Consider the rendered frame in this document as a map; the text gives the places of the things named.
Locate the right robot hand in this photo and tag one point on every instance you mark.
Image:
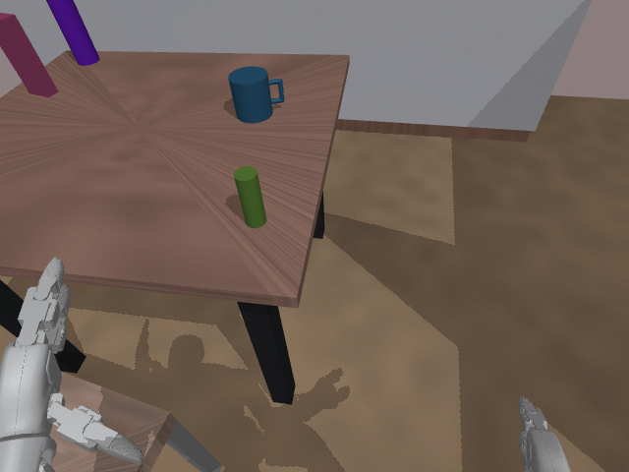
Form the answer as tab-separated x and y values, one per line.
541	449

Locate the left robot hand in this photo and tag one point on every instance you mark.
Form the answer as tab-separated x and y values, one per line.
30	378

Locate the left robot arm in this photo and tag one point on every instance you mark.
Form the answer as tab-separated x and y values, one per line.
27	453

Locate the chair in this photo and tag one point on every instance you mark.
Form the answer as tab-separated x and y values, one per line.
149	427

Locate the table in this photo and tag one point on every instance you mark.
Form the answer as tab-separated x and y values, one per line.
127	175

